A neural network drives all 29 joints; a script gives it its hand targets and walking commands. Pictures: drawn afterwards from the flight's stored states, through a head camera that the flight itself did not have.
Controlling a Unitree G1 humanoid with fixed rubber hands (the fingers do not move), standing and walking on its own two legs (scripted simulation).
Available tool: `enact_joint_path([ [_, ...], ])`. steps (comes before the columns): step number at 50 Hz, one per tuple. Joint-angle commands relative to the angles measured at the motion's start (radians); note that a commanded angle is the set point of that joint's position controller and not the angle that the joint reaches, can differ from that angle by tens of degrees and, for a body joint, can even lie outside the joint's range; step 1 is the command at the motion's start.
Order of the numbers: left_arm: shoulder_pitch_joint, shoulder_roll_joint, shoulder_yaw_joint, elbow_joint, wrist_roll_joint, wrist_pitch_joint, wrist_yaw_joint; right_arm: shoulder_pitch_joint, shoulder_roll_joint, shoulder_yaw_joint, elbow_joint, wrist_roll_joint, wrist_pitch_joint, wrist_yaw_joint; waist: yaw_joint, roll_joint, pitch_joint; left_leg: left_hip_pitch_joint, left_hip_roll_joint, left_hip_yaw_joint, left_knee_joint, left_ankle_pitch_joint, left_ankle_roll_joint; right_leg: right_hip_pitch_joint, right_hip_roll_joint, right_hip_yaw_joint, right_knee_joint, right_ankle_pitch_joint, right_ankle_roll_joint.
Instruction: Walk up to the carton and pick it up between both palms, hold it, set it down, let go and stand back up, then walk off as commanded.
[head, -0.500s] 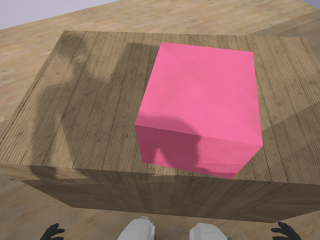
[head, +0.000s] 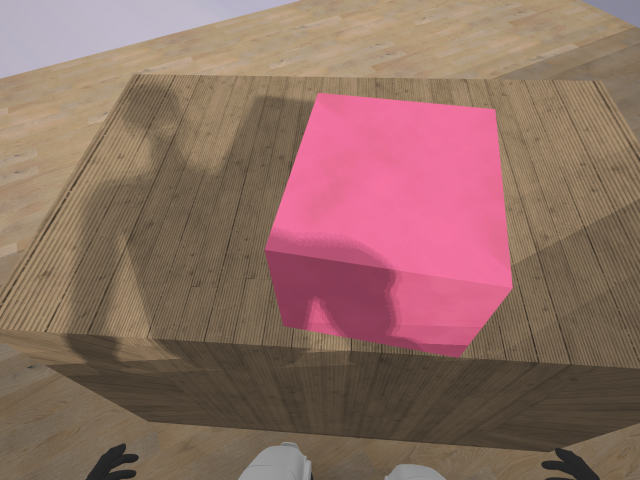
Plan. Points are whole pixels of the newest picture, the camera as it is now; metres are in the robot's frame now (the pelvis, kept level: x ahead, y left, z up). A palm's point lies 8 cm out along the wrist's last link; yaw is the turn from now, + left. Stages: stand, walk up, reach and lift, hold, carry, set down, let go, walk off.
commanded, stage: walk up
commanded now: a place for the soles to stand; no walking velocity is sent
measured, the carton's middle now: (386, 221) +0.44 -0.06 +0.03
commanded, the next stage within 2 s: stand in 0.34 s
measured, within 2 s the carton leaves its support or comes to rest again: neither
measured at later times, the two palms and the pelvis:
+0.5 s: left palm out of the picture +0.09 +0.30 -0.09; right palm out of the picture +0.09 -0.32 -0.11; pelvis +0.00 -0.01 +0.00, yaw +0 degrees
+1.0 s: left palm (129, 458) +0.15 +0.28 -0.10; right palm (597, 475) +0.14 -0.31 -0.09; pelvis +0.01 -0.01 -0.01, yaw +0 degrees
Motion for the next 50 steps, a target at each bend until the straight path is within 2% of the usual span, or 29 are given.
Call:
enact_joint_path([
  [1, -0.035, 0.221, 0.003, 0.01, 0.001, -0.018, 0.008, -0.073, -0.218, -0.04, -0.061, -0.014, -0.034, -0.021, -0.003, -0.019, -0.275, 0.171, 0.163, -0.159, -0.189, 0.167, 0.096, 0.076, -0.095, 0.116, -0.157, 0.159, -0.058],
  [3, -0.005, 0.22, 0.01, 0.01, 0.006, -0.021, 0.007, -0.087, -0.196, -0.035, -0.056, -0.009, -0.031, -0.019, 0.018, -0.004, -0.244, 0.1, 0.156, -0.165, -0.209, 0.134, 0.081, 0.11, -0.104, 0.129, -0.193, 0.098, -0.059],
  [4, -0.03, 0.235, 0.006, 0.008, 0.005, -0.011, 0.002, -0.086, -0.187, -0.032, -0.057, -0.003, -0.04, -0.023, -0.003, -0.054, -0.241, 0.152, 0.142, -0.14, -0.192, 0.107, 0.062, 0.042, -0.116, 0.158, -0.223, 0.096, -0.073],
  [5, -0.064, 0.231, 0.012, 0.003, 0.007, -0.007, -0.001, -0.07, -0.204, -0.035, -0.045, -0.007, -0.042, -0.024, -0.023, -0.007, -0.2, 0.154, 0.146, -0.155, -0.224, 0.069, 0.06, 0.002, -0.104, 0.15, -0.208, 0.072, -0.07],
  [6, -0.049, 0.215, 0.006, 0.004, 0.002, -0.003, -0.003, -0.081, -0.204, -0.032, -0.049, -0.007, -0.048, -0.026, -0.009, 0.022, -0.238, 0.141, 0.173, -0.18, -0.24, 0.021, 0.074, 0.049, -0.089, 0.136, -0.199, 0.062, -0.068],
  [7, -0.033, 0.207, 0.005, 0.019, 0.012, -0.002, -0.003, -0.082, -0.2, -0.034, -0.046, -0.007, -0.046, -0.023, -0.007, -0.021, -0.21, 0.102, 0.167, -0.197, -0.258, -0.057, 0.068, 0.041, -0.074, 0.126, -0.203, 0.028, -0.071],
  [10, -0.025, 0.206, 0.005, 0.021, 0.011, 0.001, -0.01, -0.09, -0.224, -0.026, -0.041, -0.016, -0.049, -0.023, 0.005, -0.002, -0.193, 0.047, 0.179, -0.229, -0.284, -0.116, 0.067, 0.078, -0.072, 0.115, -0.222, -0.035, -0.073],
  [12, -0.038, 0.236, 0.004, 0.013, 0.013, -0.005, -0.012, -0.096, -0.211, -0.028, -0.046, -0.009, -0.047, -0.02, -0.011, -0.075, -0.184, 0.081, 0.142, -0.163, -0.246, -0.082, 0.054, 0.035, -0.104, 0.146, -0.265, -0.014, -0.073],
  [13, -0.051, 0.223, 0.005, 0.009, 0.008, -0.009, -0.014, -0.084, -0.215, -0.028, -0.033, -0.011, -0.044, -0.019, -0.015, -0.033, -0.208, 0.093, 0.142, -0.157, -0.256, -0.072, 0.056, 0.034, -0.111, 0.152, -0.264, -0.026, -0.079],
  [16, -0.062, 0.228, 0.008, 0.0, 0.012, -0.013, -0.01, -0.069, -0.203, -0.029, -0.02, -0.012, -0.047, -0.019, -0.019, -0.037, -0.226, 0.15, 0.114, -0.122, -0.204, 0.062, 0.043, 0.022, -0.139, 0.186, -0.27, 0.041, -0.086],
  [17, -0.038, 0.248, 0.005, 0.004, 0.009, -0.012, -0.011, -0.076, -0.203, -0.027, -0.02, -0.01, -0.048, -0.021, -0.001, -0.059, -0.236, 0.152, 0.122, -0.115, -0.203, 0.072, 0.042, 0.037, -0.137, 0.182, -0.261, 0.088, -0.079],
  [20, -0.082, 0.214, 0.002, 0.003, 0.015, -0.011, -0.007, -0.072, -0.18, -0.024, -0.013, -0.011, -0.043, -0.022, -0.016, -0.136, -0.214, 0.13, 0.096, -0.082, -0.169, 0.078, 0.041, 0.045, -0.158, 0.197, -0.308, 0.102, -0.087],
  [23, -0.071, 0.214, -0.001, 0.009, 0.002, -0.001, -0.007, -0.066, -0.203, -0.03, 0.0, -0.013, -0.047, -0.022, -0.012, -0.022, -0.213, 0.157, 0.13, -0.122, -0.234, 0.067, 0.053, 0.022, -0.117, 0.151, -0.246, 0.064, -0.07],
  [24, -0.046, 0.215, 0.0, 0.003, 0.005, -0.004, -0.005, -0.084, -0.207, -0.031, -0.009, -0.016, -0.047, -0.021, -0.001, -0.033, -0.217, 0.123, 0.143, -0.146, -0.233, 0.058, 0.056, 0.044, -0.111, 0.16, -0.249, 0.059, -0.073],
  [25, -0.05, 0.23, 0.001, 0.012, 0.004, -0.003, -0.005, -0.09, -0.205, -0.026, -0.005, -0.009, -0.046, -0.021, 0.003, -0.098, -0.226, 0.13, 0.143, -0.137, -0.235, 0.069, 0.046, 0.054, -0.118, 0.161, -0.258, 0.069, -0.073],
  [26, -0.051, 0.22, 0.002, 0.01, 0.003, 0.0, -0.008, -0.101, -0.199, -0.027, -0.007, -0.013, -0.049, -0.023, 0.001, -0.06, -0.229, 0.134, 0.137, -0.133, -0.233, 0.026, 0.053, 0.056, -0.12, 0.174, -0.274, 0.077, -0.071],
  [29, -0.063, 0.234, 0.005, -0.005, 0.005, -0.006, -0.009, -0.062, -0.187, -0.028, -0.003, -0.01, -0.05, -0.022, -0.016, -0.059, -0.268, 0.18, 0.118, -0.086, -0.207, 0.119, 0.041, 0.054, -0.144, 0.181, -0.269, 0.1, -0.08],
  [31, -0.068, 0.234, 0.004, 0.006, 0.006, -0.003, -0.01, -0.06, -0.194, -0.021, -0.003, -0.009, -0.05, -0.025, -0.014, -0.022, -0.243, 0.169, 0.132, -0.12, -0.209, 0.11, 0.048, 0.028, -0.13, 0.163, -0.265, 0.092, -0.072],
  [36, -0.053, 0.235, -0.001, 0.009, 0.003, -0.001, -0.008, -0.07, -0.182, -0.019, -0.007, -0.006, -0.051, -0.028, -0.002, -0.103, -0.257, 0.169, 0.131, -0.105, -0.2, 0.145, 0.049, 0.06, -0.136, 0.161, -0.265, 0.142, -0.074],
  [37, -0.073, 0.231, 0.006, 0.007, 0.007, 0.002, -0.008, -0.068, -0.201, -0.022, 0.01, -0.015, -0.053, -0.028, -0.005, -0.014, -0.261, 0.168, 0.118, -0.095, -0.202, 0.173, 0.045, 0.076, -0.139, 0.16, -0.244, 0.146, -0.077],
  [38, -0.053, 0.242, 0.005, 0.009, 0.004, 0.002, -0.008, -0.061, -0.185, -0.015, 0.004, -0.008, -0.052, -0.027, -0.005, -0.07, -0.237, 0.162, 0.131, -0.106, -0.198, 0.193, 0.046, 0.06, -0.14, 0.167, -0.263, 0.137, -0.068],
  [39, -0.404, 0.224, -0.018, -0.267, -0.017, 0.206, 0.03, -0.402, -0.021, -0.18, 0.079, -0.151, -0.213, 0.007, -0.041, -0.116, -0.142, 0.073, 0.057, 0.101, -0.077, -0.187, -0.066, -0.25, 0.008, -0.033, -0.133, -0.178, -0.052],
  [40, -0.354, 0.177, 0.012, -0.277, -0.003, 0.323, 0.03, -0.291, -0.103, -0.172, 0.013, -0.099, -0.238, 0.043, -0.046, -0.149, -0.062, 0.189, 0.038, 0.063, 0.006, -0.249, -0.04, -0.367, -0.053, 0.016, -0.144, -0.298, -0.131],
  [41, -0.359, 0.167, 0.01, -0.353, 0.01, 0.372, 0.03, -0.249, -0.115, -0.171, -0.004, -0.097, -0.239, 0.036, -0.084, -0.187, -0.096, 0.341, 0.039, 0.048, 0.092, -0.211, -0.031, -0.497, -0.087, 0.048, -0.154, -0.338, -0.156],
  [42, -0.386, 0.16, 0.008, -0.407, 0.003, 0.413, 0.032, -0.258, -0.097, -0.179, -0.013, -0.099, -0.221, 0.039, -0.092, -0.219, -0.095, 0.369, 0.051, 0.046, 0.098, -0.212, -0.032, -0.537, -0.091, 0.049, -0.157, -0.318, -0.152],
  [43, -0.388, 0.146, -0.013, -0.463, 0.0, 0.442, 0.03, -0.253, -0.107, -0.187, -0.035, -0.103, -0.204, 0.044, -0.101, -0.138, -0.074, 0.356, 0.068, 0.044, 0.047, -0.198, -0.043, -0.491, -0.079, 0.03, -0.149, -0.24, -0.131],
  [44, -0.394, 0.142, 0.007, -0.498, 0.015, 0.449, 0.03, -0.283, -0.097, -0.191, -0.01, -0.112, -0.18, 0.047, -0.079, -0.082, -0.063, 0.318, 0.086, 0.048, -0.002, -0.217, -0.043, -0.452, -0.073, 0.014, -0.152, -0.22, -0.128],
  [47, -0.358, 0.142, 0.022, -0.552, 0.016, 0.458, 0.044, -0.262, -0.139, -0.187, -0.078, -0.081, -0.177, 0.056, -0.061, -0.065, -0.1, 0.25, 0.079, 0.081, -0.071, -0.163, -0.041, -0.272, -0.034, -0.003, -0.156, -0.048, -0.093],
  [50, -0.29, 0.108, 0.01, -0.576, 0.019, 0.449, 0.051, -0.205, -0.124, -0.163, -0.029, -0.033, -0.168, 0.063, -0.072, 0.028, -0.181, 0.246, 0.085, 0.069, -0.128, 0.008, -0.06, -0.094, 0.008, -0.019, -0.158, 0.134, -0.059],
])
